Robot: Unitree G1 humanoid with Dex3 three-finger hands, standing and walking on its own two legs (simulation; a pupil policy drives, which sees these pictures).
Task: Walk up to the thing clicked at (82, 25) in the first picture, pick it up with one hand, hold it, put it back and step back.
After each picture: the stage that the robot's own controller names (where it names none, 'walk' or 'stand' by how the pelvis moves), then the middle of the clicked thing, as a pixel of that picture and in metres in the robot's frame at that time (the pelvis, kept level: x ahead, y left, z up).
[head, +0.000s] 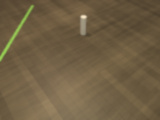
stand; (83, 25) +1.68 -0.02 -0.66
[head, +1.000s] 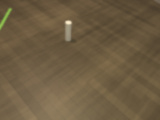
walk; (68, 31) +1.54 +0.07 -0.65
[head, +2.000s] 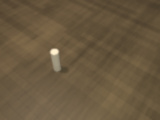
walk; (56, 60) +0.96 +0.19 -0.64
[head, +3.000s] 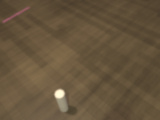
walk; (62, 101) +0.59 +0.21 -0.63
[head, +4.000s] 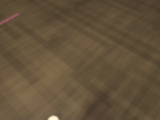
stand; out of the picture +0.40 +0.19 -0.64
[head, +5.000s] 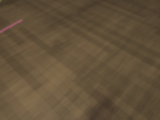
stand; out of the picture +0.38 +0.18 -0.65
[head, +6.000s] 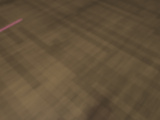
stand; out of the picture +0.40 +0.18 -0.66
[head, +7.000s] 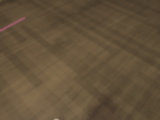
stand; out of the picture +0.40 +0.19 -0.66
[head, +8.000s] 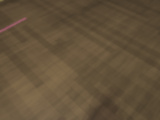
stand; out of the picture +0.40 +0.19 -0.66
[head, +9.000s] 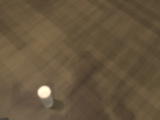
go down; (46, 97) +0.44 +0.18 -0.54
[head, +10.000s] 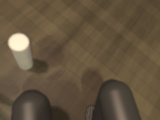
go down; (22, 54) +0.50 +0.19 -0.26
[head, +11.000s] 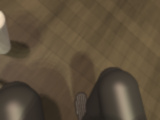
close in; out of the picture +0.50 +0.21 -0.21
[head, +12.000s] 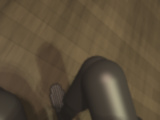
close; out of the picture +0.49 +0.25 -0.17
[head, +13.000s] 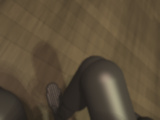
lift; out of the picture +0.47 +0.25 -0.17
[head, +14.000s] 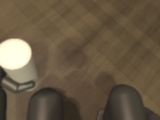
lift; (23, 71) +0.35 +0.19 -0.03
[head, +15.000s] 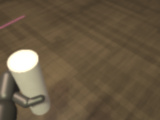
hold; (33, 87) +0.31 +0.16 +0.09
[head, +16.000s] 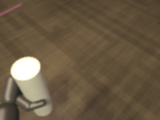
hold; (36, 91) +0.31 +0.16 +0.04
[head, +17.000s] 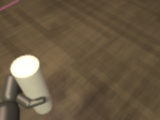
crouch; (36, 89) +0.32 +0.16 +0.02
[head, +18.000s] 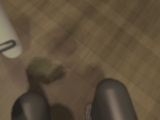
crouch; (1, 32) +0.49 +0.18 -0.04
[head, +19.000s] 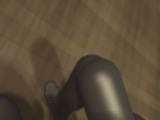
lower; out of the picture +0.48 +0.25 -0.18
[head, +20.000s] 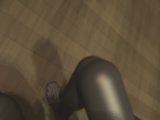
lower; out of the picture +0.48 +0.25 -0.17
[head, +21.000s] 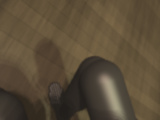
lower; out of the picture +0.48 +0.24 -0.17
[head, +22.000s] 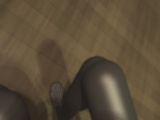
lower; out of the picture +0.47 +0.24 -0.17
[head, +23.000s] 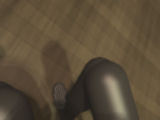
loosen; out of the picture +0.45 +0.21 -0.18
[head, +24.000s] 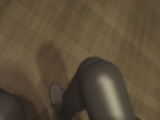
withdraw; out of the picture +0.46 +0.23 -0.18
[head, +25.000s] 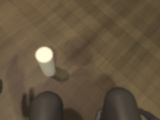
walk; (47, 63) +0.48 +0.15 -0.32
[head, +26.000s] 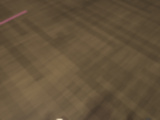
stand; out of the picture +0.39 +0.14 -0.60
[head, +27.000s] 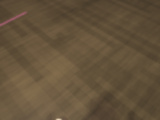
stand; out of the picture +0.39 +0.15 -0.60
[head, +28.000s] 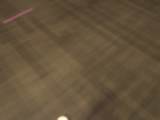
stand; out of the picture +0.39 +0.14 -0.63
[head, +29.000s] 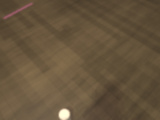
walk; out of the picture +0.42 +0.14 -0.65
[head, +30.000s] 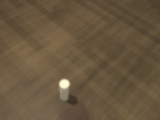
walk; (64, 90) +0.58 +0.09 -0.64
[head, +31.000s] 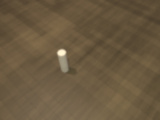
walk; (63, 61) +0.90 +0.23 -0.63
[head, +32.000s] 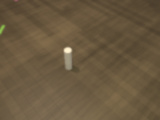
stand; (68, 59) +1.04 +0.13 -0.64
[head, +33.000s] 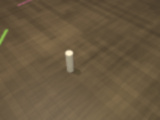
stand; (69, 61) +1.06 +0.13 -0.66
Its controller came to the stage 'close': yes
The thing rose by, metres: 0.69
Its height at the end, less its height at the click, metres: +0.00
